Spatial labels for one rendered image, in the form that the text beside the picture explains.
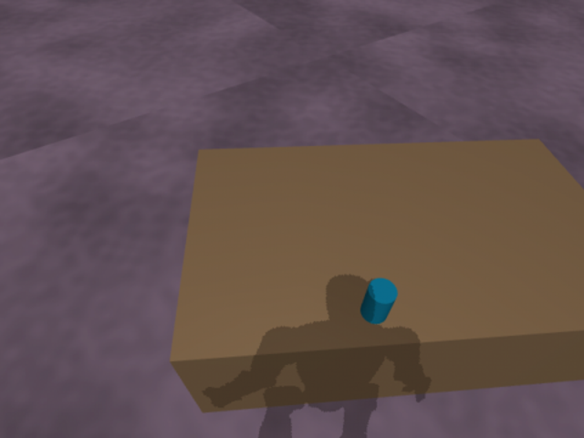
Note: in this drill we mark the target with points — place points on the can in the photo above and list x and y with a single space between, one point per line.
378 300

